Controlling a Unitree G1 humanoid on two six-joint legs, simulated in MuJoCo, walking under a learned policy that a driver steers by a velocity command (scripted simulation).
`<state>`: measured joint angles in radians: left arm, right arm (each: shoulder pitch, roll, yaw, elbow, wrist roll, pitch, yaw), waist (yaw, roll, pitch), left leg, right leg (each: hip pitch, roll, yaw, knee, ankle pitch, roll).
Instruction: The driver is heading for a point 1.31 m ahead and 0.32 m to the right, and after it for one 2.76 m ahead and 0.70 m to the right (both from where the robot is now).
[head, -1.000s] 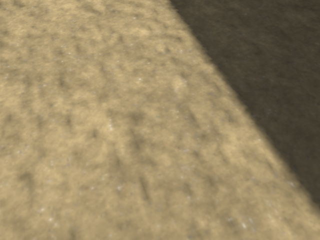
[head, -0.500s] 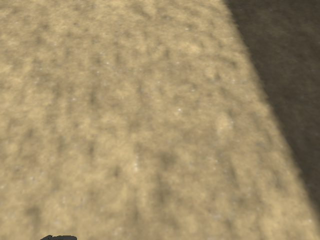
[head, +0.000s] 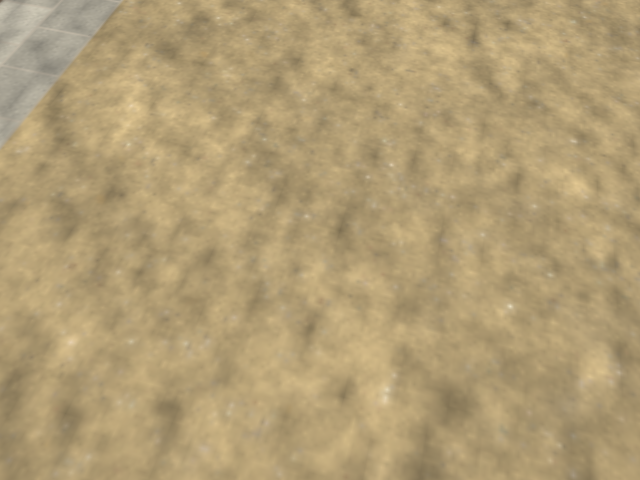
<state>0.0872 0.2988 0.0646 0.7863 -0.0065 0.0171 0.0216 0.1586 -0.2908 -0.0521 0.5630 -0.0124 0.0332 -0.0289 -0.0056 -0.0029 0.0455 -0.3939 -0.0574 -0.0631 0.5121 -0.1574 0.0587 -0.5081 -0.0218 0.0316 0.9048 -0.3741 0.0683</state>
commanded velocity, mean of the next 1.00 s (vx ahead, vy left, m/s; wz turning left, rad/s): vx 0.41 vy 0.00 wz -0.15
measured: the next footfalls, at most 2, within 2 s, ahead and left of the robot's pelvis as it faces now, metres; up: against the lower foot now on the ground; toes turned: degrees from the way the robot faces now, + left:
right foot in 0.12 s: +0.06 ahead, -0.15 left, +0.00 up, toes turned +2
right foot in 1.10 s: +0.54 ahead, -0.10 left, +0.00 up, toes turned -23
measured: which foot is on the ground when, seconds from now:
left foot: down 0.00-1.00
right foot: up 0.00-0.10, down 0.12-0.64, up 0.66-1.00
